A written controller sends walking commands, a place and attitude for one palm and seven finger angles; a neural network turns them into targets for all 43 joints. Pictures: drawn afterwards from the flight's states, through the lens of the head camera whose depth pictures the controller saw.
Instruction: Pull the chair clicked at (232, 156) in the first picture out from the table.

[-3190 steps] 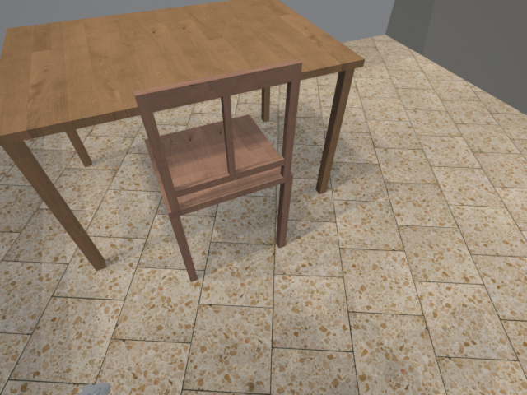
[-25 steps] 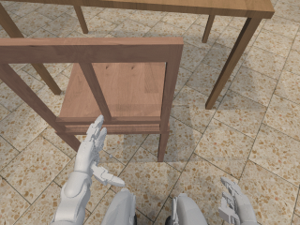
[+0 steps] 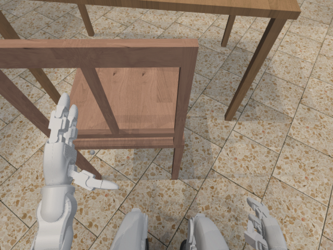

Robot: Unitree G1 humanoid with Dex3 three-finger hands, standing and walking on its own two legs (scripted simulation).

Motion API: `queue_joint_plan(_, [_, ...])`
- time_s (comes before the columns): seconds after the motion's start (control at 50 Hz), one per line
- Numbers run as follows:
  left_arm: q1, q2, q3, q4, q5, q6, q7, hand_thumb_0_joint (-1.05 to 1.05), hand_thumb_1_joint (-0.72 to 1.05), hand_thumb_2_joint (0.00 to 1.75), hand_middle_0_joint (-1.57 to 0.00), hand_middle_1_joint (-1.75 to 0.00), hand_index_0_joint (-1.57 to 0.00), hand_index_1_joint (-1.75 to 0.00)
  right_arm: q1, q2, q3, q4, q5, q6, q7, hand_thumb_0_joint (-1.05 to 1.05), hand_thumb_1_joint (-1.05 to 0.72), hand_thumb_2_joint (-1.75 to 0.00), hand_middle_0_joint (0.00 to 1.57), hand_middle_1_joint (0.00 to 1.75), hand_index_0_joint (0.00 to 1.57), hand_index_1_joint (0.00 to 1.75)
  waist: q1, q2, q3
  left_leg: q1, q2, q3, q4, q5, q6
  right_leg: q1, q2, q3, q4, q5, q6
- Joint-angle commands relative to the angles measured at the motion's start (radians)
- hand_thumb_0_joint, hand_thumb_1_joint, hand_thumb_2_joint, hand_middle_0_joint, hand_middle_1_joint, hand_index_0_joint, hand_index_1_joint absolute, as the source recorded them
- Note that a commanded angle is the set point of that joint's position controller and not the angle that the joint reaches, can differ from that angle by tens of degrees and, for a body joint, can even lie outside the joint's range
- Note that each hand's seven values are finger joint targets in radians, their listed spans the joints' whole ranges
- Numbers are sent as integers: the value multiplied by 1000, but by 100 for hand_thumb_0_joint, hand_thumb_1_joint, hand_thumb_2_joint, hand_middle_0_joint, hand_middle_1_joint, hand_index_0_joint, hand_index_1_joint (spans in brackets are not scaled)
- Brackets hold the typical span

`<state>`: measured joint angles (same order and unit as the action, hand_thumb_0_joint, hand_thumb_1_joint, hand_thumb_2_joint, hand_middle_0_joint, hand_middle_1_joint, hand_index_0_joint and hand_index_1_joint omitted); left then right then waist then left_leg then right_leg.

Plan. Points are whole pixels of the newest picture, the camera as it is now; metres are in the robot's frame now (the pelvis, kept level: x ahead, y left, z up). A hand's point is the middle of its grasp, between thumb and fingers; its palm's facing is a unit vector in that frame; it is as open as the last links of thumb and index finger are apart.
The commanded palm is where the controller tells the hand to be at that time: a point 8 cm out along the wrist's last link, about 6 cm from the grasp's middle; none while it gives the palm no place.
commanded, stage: aim the fingers beside a spindle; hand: left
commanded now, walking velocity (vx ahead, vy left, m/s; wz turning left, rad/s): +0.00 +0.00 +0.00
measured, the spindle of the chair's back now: (104, 105) +0.45 +0.18 +0.04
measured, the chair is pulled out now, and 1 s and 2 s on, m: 0.23 0.23 0.23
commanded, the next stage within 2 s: push the fingers through the gap in 0.32 s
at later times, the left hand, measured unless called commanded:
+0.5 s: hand (96, 165) +0.30 +0.17 +0.02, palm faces +0.03 -1.00 -0.02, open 16.9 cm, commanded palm +0.28 +0.22 +0.03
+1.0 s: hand (104, 139) +0.35 +0.16 +0.05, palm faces +0.08 -1.00 -0.02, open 17.0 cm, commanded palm +0.33 +0.21 +0.03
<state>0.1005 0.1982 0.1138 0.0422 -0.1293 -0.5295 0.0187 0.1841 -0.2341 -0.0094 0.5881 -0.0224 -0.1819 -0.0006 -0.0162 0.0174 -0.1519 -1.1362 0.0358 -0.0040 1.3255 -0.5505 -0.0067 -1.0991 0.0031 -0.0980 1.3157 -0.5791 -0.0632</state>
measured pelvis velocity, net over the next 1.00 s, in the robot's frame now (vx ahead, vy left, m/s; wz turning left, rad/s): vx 0.00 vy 0.01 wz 0.00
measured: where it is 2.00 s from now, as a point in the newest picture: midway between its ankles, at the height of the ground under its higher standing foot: outside the picture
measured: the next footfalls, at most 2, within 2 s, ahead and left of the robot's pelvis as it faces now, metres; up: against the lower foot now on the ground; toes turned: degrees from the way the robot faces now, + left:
none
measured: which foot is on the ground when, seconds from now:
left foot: down 0.00-1.00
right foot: down 0.00-1.00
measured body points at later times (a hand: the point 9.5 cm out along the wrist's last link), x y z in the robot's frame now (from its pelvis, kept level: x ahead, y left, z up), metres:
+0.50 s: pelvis +0.00 +0.01 +0.01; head +0.09 +0.00 +0.45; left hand +0.29 +0.23 +0.03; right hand +0.17 -0.22 -0.10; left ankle +0.04 +0.12 -0.61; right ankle +0.03 -0.09 -0.61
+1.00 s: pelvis +0.00 +0.01 +0.00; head +0.10 +0.01 +0.44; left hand +0.34 +0.21 +0.05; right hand +0.15 -0.23 -0.11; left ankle +0.04 +0.12 -0.61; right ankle +0.03 -0.09 -0.61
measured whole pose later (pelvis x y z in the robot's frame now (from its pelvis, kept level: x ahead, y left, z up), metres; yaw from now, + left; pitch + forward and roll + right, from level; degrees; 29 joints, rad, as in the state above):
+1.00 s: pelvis +0.00 +0.01 +0.00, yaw +0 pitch +22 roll -1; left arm -0.13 0.16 0.12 0.35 -0.14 -0.50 -0.02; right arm 0.20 -0.24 0.01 0.63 -0.03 -0.16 -0.01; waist -0.03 0.03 -0.17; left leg -1.15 0.03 0.00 1.30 -0.53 0.01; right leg -1.11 0.00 -0.09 1.28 -0.56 -0.05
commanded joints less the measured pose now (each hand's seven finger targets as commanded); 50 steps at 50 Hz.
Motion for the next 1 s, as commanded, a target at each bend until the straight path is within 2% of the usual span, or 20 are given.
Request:
queue_joint_plan(0.0, [24, -86, -95, 211, -32, 92, -103, 0, -50, 30, -6, -8, -6, -8, -3, -136, -30, -112, 33, -13, 16, 0, -90, -90, 20, 30, 20, 30, -53, -119, -187, 99, -55, -8, -168, 155, 29, 227, 12, 106, -278, 204, 49])
queue_joint_plan(0.1, [-164, -104, -173, 230, -94, 201, -272, 0, -50, 30, -6, -8, -6, -8, 23, -173, -36, -134, 77, -33, -36, 0, -90, -90, 20, 30, 20, 30, -73, -186, -162, 90, -54, -30, -138, 92, 41, 203, -18, 153, -332, 82, 58])
queue_joint_plan(0.14, [-374, 38, -58, -38, -78, 85, -213, 0, -50, 30, -6, -8, -6, -8, 2, -159, -50, -138, 43, -53, -48, 0, -90, -90, 20, 30, 20, 30, -40, -70, -330, 152, -51, -37, -116, 158, 38, 196, -8, 132, -250, 159, 46])
queue_joint_plan(0.18, [-446, 273, 145, -366, -52, -71, -81, 0, -50, 30, -6, -8, -6, -8, -6, -147, -47, -138, 6, -77, -45, 0, -90, -90, 20, 30, 20, 30, 39, 116, -496, 278, -56, -34, -133, 272, 27, 228, 10, 112, -185, 242, 28])
queue_joint_plan(0.24, [-190, 265, 179, -423, -25, -116, 36, 0, -50, 30, -6, -8, -6, -8, 31, -113, -33, -137, 1, -67, -17, 0, -90, -90, 20, 30, 20, 30, 77, 199, -549, 420, -59, -32, -197, 434, 7, 251, 18, 83, -164, 354, 13])
queue_joint_plan(0.28, [-101, 214, 183, -300, -13, -105, 75, 0, -50, 30, -6, -8, -6, -8, 16, -108, -39, -120, -1, -47, 0, 0, -90, -90, 20, 30, 20, 30, 58, 115, -511, 348, -54, -24, -175, 446, 14, 271, 22, 78, -162, 394, 19])
queue_joint_plan(0.32, [-7, 47, 63, 28, -10, -4, 22, 0, -50, 30, -6, -8, -6, -8, -15, -117, -35, -109, 5, -21, 18, 0, -90, -90, 20, 30, 20, 30, -6, -20, -317, 198, -53, -15, -172, 280, 22, 245, 20, 70, -214, 314, 38])
queue_joint_plan(0.38, [35, -115, -127, 235, -52, 166, -153, 0, -50, 30, -6, -8, -6, -8, -19, -152, -28, -142, 59, 0, 11, 0, -90, -90, 20, 30, 20, 30, -41, -157, -148, 114, -59, -14, -203, 114, 35, 236, 12, 113, -319, 126, 46])
queue_joint_plan(0.44, [-147, -84, -152, 232, -82, 219, -252, 0, -50, 30, -6, -8, -6, -8, 18, -177, -31, -143, 80, -10, -28, 0, -90, -90, 20, 30, 20, 30, -67, -164, -150, 126, -54, -33, -194, 75, 40, 214, -1, 116, -340, 72, 53])
queue_joint_plan(0.48, [-379, 21, -85, -2, -72, 124, -216, 0, -50, 30, -6, -8, -6, -8, 1, -166, -42, -139, 51, -33, -49, 0, -90, -90, 20, 30, 20, 30, -68, -83, -256, 172, -48, -41, -156, 114, 40, 168, 2, 103, -275, 125, 47])
queue_joint_plan(0.5, [-469, 116, 7, -136, -64, 54, -173, 0, -50, 30, -6, -8, -6, -8, -6, -160, -49, -135, 31, -46, -53, 0, -90, -90, 20, 30, 20, 30, -30, 4, -382, 228, -52, -45, -153, 165, 36, 187, 4, 105, -242, 161, 39])
queue_joint_plan(0.56, [-402, 198, 107, -283, -34, -128, -34, 0, -50, 30, -6, -8, -6, -8, 8, -134, -40, -105, -10, -84, -30, 0, -90, -90, 20, 30, 20, 30, 34, 172, -513, 387, -54, -59, -162, 343, 10, 142, 17, 76, -154, 256, 16])
queue_joint_plan(0.58, [-363, 229, 139, -280, -21, -143, 7, 0, -50, 30, -6, -8, -6, -8, 16, -137, -41, -95, -14, -81, -21, 0, -90, -90, 20, 30, 20, 30, 34, 168, -510, 393, -50, -66, -164, 376, 4, 125, 22, 65, -141, 269, 17])
queue_joint_plan(0.62, [-321, 121, 83, -125, 0, -160, 45, 0, -50, 30, -6, -8, -6, -8, -23, -121, -38, -76, -21, -68, 1, 0, -90, -90, 20, 30, 20, 30, 9, 120, -427, 323, -50, -57, -141, 351, 10, 95, 19, 57, -134, 267, 23])
queue_joint_plan(0.68, [-204, 27, 13, 258, 32, -22, -8, 0, -50, 30, -6, -8, -6, -8, -19, -143, -39, -80, -6, -25, 20, 0, -90, -90, 20, 30, 20, 30, -30, -35, -285, 126, -56, -28, -145, 161, 26, 129, 15, 70, -193, 172, 32])
queue_joint_plan(0.78, [-366, 14, -52, 211, -32, 173, -155, 0, -50, 30, -6, -8, -6, -8, 18, -172, -39, -142, 47, 26, -19, 0, -90, -90, 20, 30, 20, 30, -37, -55, -349, 197, -55, -23, -203, 149, 36, 244, 11, 91, -272, 188, 40])
queue_joint_plan(0.86, [-576, 142, 83, -102, -73, 24, -86, 0, -50, 30, -6, -8, -6, -8, 20, -148, -41, -116, 19, -8, -39, 0, -90, -90, 20, 30, 20, 30, -11, 17, -531, 316, -50, -41, -174, 303, 29, 278, 16, 92, -222, 320, 42])
queue_joint_plan(0.88, [-598, 191, 130, -133, -67, -29, -48, 0, -50, 30, -6, -8, -6, -8, 22, -147, -39, -97, 8, -18, -38, 0, -90, -90, 20, 30, 20, 30, -9, 25, -519, 314, -48, -46, -166, 320, 26, 254, 22, 87, -206, 322, 41])
queue_joint_plan(0.92, [-574, 139, 102, -8, -36, -91, -5, 0, -50, 30, -6, -8, -6, -8, 14, -134, -33, -57, -5, -26, -23, 0, -90, -90, 20, 30, 20, 30, -27, 28, -419, 275, -48, -47, -156, 299, 23, 178, 24, 75, -187, 286, 37])
queue_joint_plan(0.98, [-501, 95, 57, 267, 23, -77, -16, 0, -50, 30, -6, -8, -6, -8, 17, -148, -37, -36, -7, -12, -5, 0, -90, -90, 20, 30, 20, 30, -54, -28, -295, 155, -49, -31, -144, 188, 28, 133, 18, 82, -202, 201, 36])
